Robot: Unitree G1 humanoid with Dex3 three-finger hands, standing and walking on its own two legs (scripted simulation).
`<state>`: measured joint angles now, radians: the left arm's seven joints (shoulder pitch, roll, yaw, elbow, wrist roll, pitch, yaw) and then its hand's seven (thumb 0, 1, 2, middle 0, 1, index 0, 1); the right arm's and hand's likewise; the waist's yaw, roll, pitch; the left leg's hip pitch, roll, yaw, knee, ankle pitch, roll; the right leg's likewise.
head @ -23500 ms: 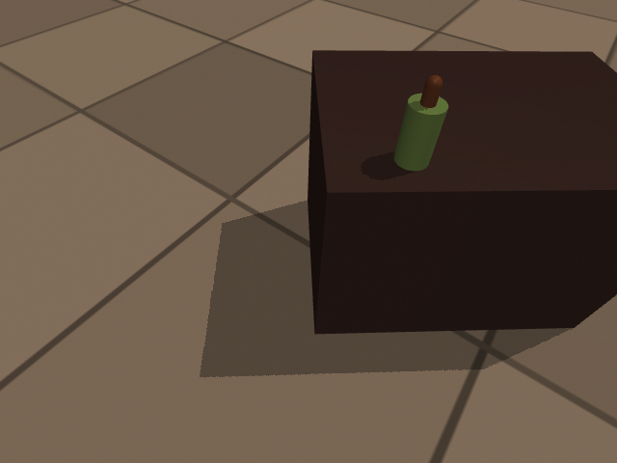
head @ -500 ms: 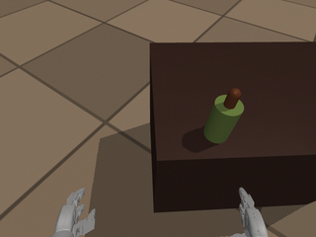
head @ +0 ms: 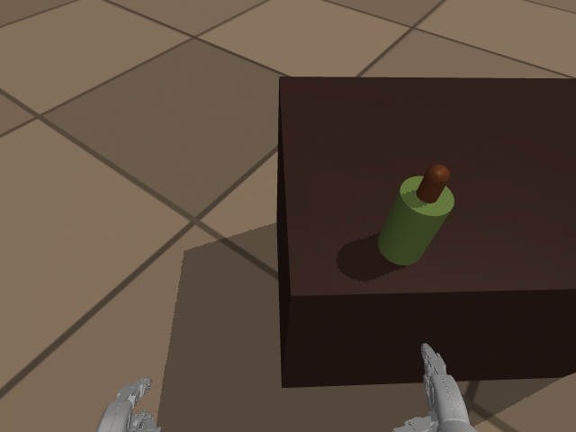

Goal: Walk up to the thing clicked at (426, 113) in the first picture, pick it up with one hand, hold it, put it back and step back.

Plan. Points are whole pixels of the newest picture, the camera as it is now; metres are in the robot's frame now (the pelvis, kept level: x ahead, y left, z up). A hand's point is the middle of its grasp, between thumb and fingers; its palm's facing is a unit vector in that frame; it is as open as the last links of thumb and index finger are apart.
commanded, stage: home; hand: right
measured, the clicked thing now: (417, 212) +0.43 -0.22 +0.03
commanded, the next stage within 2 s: stand in 1.86 s
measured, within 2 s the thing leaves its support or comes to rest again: neither
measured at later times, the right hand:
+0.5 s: hand out of the picture +0.05 -0.28 -0.15, palm faces -0.08 +0.92 -0.38, open 17.4 cm
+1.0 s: hand out of the picture +0.04 -0.28 -0.15, palm faces -0.09 +0.93 -0.36, open 17.3 cm
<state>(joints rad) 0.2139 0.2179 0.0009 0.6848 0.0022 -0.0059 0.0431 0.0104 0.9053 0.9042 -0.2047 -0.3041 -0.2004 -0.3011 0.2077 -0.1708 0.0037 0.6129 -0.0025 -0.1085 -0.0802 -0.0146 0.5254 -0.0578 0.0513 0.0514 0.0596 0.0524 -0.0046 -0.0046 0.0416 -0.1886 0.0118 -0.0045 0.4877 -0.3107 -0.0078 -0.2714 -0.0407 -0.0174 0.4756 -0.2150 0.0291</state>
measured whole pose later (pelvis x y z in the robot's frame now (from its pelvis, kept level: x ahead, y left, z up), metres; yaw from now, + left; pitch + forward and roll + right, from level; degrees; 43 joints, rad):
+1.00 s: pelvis -0.02 -0.03 +0.01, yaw +1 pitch -3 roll +0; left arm 0.13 0.35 0.00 1.15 0.02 0.00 -0.02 0.00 0.91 0.90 -0.21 -0.30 -0.20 -0.30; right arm 0.18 -0.37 0.03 1.10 -0.02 -0.01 0.00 -0.01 0.51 -0.06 0.05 0.05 0.06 0.05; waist 0.01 0.01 0.03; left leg -0.09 0.04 -0.03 0.35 -0.22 -0.04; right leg -0.17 -0.01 -0.05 0.35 -0.14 -0.01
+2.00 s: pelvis -0.01 -0.02 +0.01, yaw +1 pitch -2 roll +0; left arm 0.12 0.35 0.00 1.15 0.01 0.00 -0.01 0.00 0.91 0.90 -0.21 -0.30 -0.20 -0.30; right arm 0.15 -0.36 0.02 1.12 -0.02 -0.01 0.00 -0.01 0.49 -0.08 0.06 0.06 0.07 0.06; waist 0.01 0.01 0.04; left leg -0.07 0.03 -0.02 0.32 -0.21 -0.03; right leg -0.16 -0.03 -0.04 0.34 -0.14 0.01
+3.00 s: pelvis +0.00 -0.01 +0.01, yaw +1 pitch -1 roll +0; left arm 0.10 0.34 0.00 1.14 0.01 -0.01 -0.01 0.00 0.91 0.90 -0.21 -0.30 -0.20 -0.30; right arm 0.14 -0.35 0.01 1.12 -0.01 -0.01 0.00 0.00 -0.91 -0.90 0.20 0.30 0.21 0.30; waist 0.01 0.01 0.04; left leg -0.06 0.02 -0.02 0.31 -0.22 -0.03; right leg -0.16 -0.03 -0.03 0.33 -0.15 0.01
